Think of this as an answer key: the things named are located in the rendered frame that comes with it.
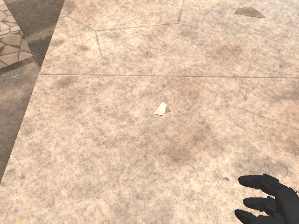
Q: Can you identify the right robot hand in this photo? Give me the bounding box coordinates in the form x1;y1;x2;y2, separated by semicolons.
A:
235;174;299;224

